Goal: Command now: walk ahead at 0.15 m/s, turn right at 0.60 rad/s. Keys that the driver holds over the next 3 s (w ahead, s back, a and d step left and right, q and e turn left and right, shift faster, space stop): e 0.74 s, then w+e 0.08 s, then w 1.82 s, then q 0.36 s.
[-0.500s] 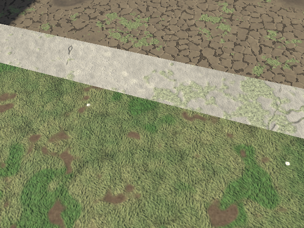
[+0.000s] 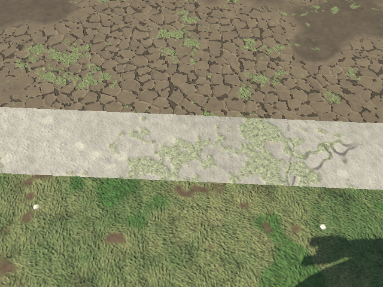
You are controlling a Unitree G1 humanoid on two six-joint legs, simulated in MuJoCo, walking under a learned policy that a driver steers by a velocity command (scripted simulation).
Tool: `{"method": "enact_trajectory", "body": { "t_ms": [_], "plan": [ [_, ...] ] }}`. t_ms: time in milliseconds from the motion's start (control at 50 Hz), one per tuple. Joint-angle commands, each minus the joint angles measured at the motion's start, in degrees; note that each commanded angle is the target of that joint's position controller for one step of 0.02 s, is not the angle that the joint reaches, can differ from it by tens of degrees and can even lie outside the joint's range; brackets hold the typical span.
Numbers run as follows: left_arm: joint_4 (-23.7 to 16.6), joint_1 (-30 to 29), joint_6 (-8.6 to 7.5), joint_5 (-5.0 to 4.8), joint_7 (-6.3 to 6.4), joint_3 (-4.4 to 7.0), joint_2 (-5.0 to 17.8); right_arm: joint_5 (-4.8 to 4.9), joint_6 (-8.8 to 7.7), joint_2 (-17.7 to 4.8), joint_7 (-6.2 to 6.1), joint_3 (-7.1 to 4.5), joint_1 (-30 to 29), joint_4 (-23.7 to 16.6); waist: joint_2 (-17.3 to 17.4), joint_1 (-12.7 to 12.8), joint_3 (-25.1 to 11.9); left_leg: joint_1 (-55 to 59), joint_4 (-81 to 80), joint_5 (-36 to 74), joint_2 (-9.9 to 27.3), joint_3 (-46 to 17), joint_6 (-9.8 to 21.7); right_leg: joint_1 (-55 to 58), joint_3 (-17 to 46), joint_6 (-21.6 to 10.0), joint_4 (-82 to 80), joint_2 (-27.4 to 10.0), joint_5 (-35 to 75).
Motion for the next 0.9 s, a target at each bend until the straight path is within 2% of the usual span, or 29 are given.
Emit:
{"method": "enact_trajectory", "body": {
  "t_ms": [20,80,140,200,240,260,280,300,320,340,360,380,400,440,500,580,640,680,700,720,740,760,780,800,820,860,900],
  "plan": [
    [-4.5,2.4,0.35,0.41,0.15,0.81,2.3,0.11,-0.15,-9.7,-0.68,-2.88,-0.6,-2.0,10.4,0.0,-8.6,10.0,-10.6,26.3,16.2,-9.9,12.5,-2.1,-0.3,0.6,-6.0,-3.4,4.0],
    [-5.3,0.0,0.53,0.58,-0.73,0.66,2.4,0.92,0.82,-10.9,-1.10,-3.36,-2.3,-1.7,9.0,-0.4,-10.8,10.6,-11.5,22.4,17.2,-6.0,12.5,1.8,-1.2,-0.1,-13.8,-4.4,10.8],
    [-6.4,-3.1,0.98,0.53,-1.76,0.89,3.1,1.50,1.67,-12.0,-0.89,-3.66,-2.9,-1.1,9.4,-1.1,-9.1,9.3,-12.1,13.7,17.0,-2.8,11.2,5.6,-3.1,-1.5,-20.7,-4.1,13.4],
    [-7.8,-5.6,1.38,0.61,-2.65,1.39,4.0,2.41,2.19,-13.4,-0.45,-4.17,-1.7,0.0,9.4,-1.7,-7.7,12.0,-10.0,10.5,18.5,-2.4,9.8,7.1,-4.6,-3.3,-27.5,-3.5,11.7],
    [-7.5,-4.2,1.34,0.71,-3.00,1.87,4.1,3.35,2.57,-13.5,-0.37,-4.25,-1.9,0.6,8.6,-0.2,-7.6,12.0,-5.1,8.9,17.6,-0.4,6.9,12.2,-6.5,-5.4,-36.8,-1.8,16.1],
    [-6.8,-2.4,1.24,0.93,-2.62,2.60,5.6,3.33,2.67,-12.0,-0.20,-3.93,0.4,1.7,6.4,0.2,-8.2,9.6,-0.1,6.1,15.4,1.7,4.0,17.7,-5.3,-7.1,-41.5,-0.9,21.2],
    [-6.6,0.8,1.00,0.91,-1.63,4.22,11.0,1.72,2.71,-9.2,0.09,-3.12,2.6,2.0,-4.8,0.2,-9.6,1.2,13.5,-3.6,9.9,6.8,-0.9,27.0,6.3,-10.9,-45.9,-8.5,38.7],
    [-8.2,0.4,0.59,1.81,-0.95,4.75,16.1,-0.57,2.63,-7.1,-0.02,-1.98,1.2,-1.4,-17.7,-0.7,-10.0,-16.2,29.5,-29.6,1.2,6.1,-6.1,32.8,26.2,-22.7,-45.6,-21.3,50.6],
    [-7.9,1.8,-0.75,2.61,-1.49,3.98,12.9,0.28,2.50,-9.7,-0.31,-2.85,-2.9,-1.7,-9.9,3.4,-13.8,-18.3,39.1,-31.1,0.4,-3.9,-6.1,31.1,26.3,-26.3,-46.4,-21.7,49.5],
    [-7.3,0.3,-1.81,2.43,-1.64,3.32,11.5,1.62,2.63,-10.4,-0.40,-3.15,-3.7,-1.9,-7.2,2.1,-12.3,-19.0,41.3,-26.8,1.4,-5.9,-5.2,29.8,21.2,-23.5,-46.4,-18.7,47.5],
    [-7.2,-2.6,-2.26,1.51,-1.44,3.07,10.1,1.69,2.74,-10.2,-0.82,-3.31,-2.5,-1.0,-4.6,0.5,-11.2,-19.1,39.8,-22.3,2.4,-6.7,-4.8,28.4,17.6,-20.1,-46.0,-15.7,43.6],
    [-7.6,-5.0,-2.11,0.72,-1.16,2.52,8.7,1.12,2.89,-10.8,-1.27,-3.53,-2.5,-0.7,-4.0,-0.2,-10.4,-18.8,37.6,-19.3,2.7,-7.1,-4.9,26.9,16.2,-18.2,-46.0,-14.3,42.1],
    [-7.9,-6.6,-1.81,0.77,-0.83,2.14,8.4,0.87,3.02,-10.8,-1.33,-3.63,-2.2,-0.6,-4.7,-1.1,-10.4,-15.8,37.5,-17.0,2.0,-6.7,-5.3,23.8,14.8,-17.7,-46.1,-13.0,43.6],
    [-8.2,-7.3,-1.45,1.38,-0.45,2.03,8.3,1.18,3.08,-9.6,-1.15,-3.38,-0.8,-0.4,-5.0,-1.9,-11.6,-12.6,34.4,-14.2,0.5,-6.3,-6.0,22.2,14.0,-17.8,-46.2,-11.5,43.7],
    [-7.8,-6.6,-1.12,1.12,-0.09,2.34,8.9,1.35,3.16,-7.9,-1.06,-2.67,-2.1,-0.9,-5.1,-0.9,-11.4,-10.1,25.0,-12.9,-0.6,-7.0,-6.5,21.9,15.5,-17.6,-45.6,-10.6,39.1],
    [-7.7,-6.9,-0.56,1.14,-0.36,2.60,9.5,1.66,3.02,-8.0,-0.47,-2.61,-2.6,-1.6,-6.7,0.0,-10.7,-4.8,16.8,-12.8,-2.1,-7.7,-5.9,18.8,20.1,-17.6,-45.2,-10.1,32.6],
    [-7.6,-7.6,-0.23,0.72,-0.82,2.51,9.3,1.88,2.50,-8.4,0.13,-2.88,-1.7,-2.0,-7.4,-0.1,-10.1,-1.8,10.3,-12.9,-2.9,-8.0,-4.8,18.9,24.3,-16.7,-44.0,-9.3,31.1],
    [-7.8,-9.3,0.13,0.01,-0.63,2.31,8.7,1.72,1.99,-8.2,0.49,-3.21,1.7,-1.2,-7.2,-2.5,-10.1,4.6,-1.1,-5.6,-2.9,-7.0,-3.2,17.1,24.7,-14.2,-41.5,-6.9,29.2],
    [-7.7,-8.6,0.19,-0.09,-0.40,1.97,7.4,1.21,1.91,-9.9,0.32,-3.81,3.6,-0.8,-5.1,-2.8,-10.6,10.4,-5.5,0.2,0.9,-9.0,-1.5,13.3,23.0,-11.4,-38.8,-4.5,23.0],
    [-7.5,-5.4,0.18,0.65,-0.38,1.15,4.0,0.29,2.26,-13.8,-0.14,-4.60,4.5,-1.3,7.1,-0.7,-11.8,16.8,-8.0,6.9,13.4,-19.9,3.1,5.8,14.9,-7.7,-26.4,1.9,5.4],
    [-8.9,-5.9,-0.36,0.18,-0.21,2.14,6.7,-1.32,2.34,-16.1,-0.01,-5.02,3.4,-1.2,19.8,-0.1,-7.4,12.6,-10.9,13.2,22.5,-33.3,13.1,-4.4,6.0,-4.5,-15.3,8.0,-9.5],
    [-7.4,-4.1,-0.65,1.00,-0.14,3.42,10.9,-0.85,1.95,-13.0,-0.40,-4.23,1.4,-2.8,13.4,-0.1,-7.3,11.8,-11.9,5.8,22.9,-31.5,14.6,-5.2,7.2,-2.9,-5.2,3.4,-6.1],
    [-6.3,-4.1,-0.43,0.48,-0.39,3.85,11.3,-0.13,1.89,-10.3,-0.92,-3.53,-0.4,-3.0,10.7,0.4,-6.1,11.4,-12.5,-5.4,19.0,-26.4,11.7,-6.6,6.2,-2.7,-2.8,2.2,-0.8],
    [-5.3,-3.3,0.03,0.59,-0.39,3.55,9.5,0.89,1.85,-9.7,-1.36,-3.38,-0.9,-3.3,10.3,0.5,-5.0,12.7,-13.4,-14.2,15.6,-23.1,9.1,-8.6,5.0,-1.9,-1.6,1.4,3.0],
    [-5.5,-4.1,0.18,0.79,-0.61,3.19,8.3,1.75,1.73,-9.5,-1.84,-3.24,-0.2,-3.0,10.9,-0.6,-3.7,14.5,-14.3,-17.0,15.2,-22.0,8.6,-12.0,4.4,-1.2,0.1,0.6,5.8],
    [-6.2,-6.3,-0.53,0.43,-1.27,2.06,5.3,1.49,1.56,-9.5,-2.26,-3.04,3.8,-2.3,10.3,-2.8,-3.2,15.5,-16.2,-19.2,13.5,-18.9,8.5,-12.4,2.1,-0.6,-1.9,0.3,8.0],
    [-6.9,-8.8,-1.50,0.47,-1.52,1.22,3.5,1.32,1.14,-10.0,-2.10,-3.20,7.3,-1.5,10.2,-4.8,-3.4,18.3,-17.3,-19.1,13.8,-17.9,9.2,-12.8,1.2,-0.2,-7.4,-0.2,8.9]
  ]
}}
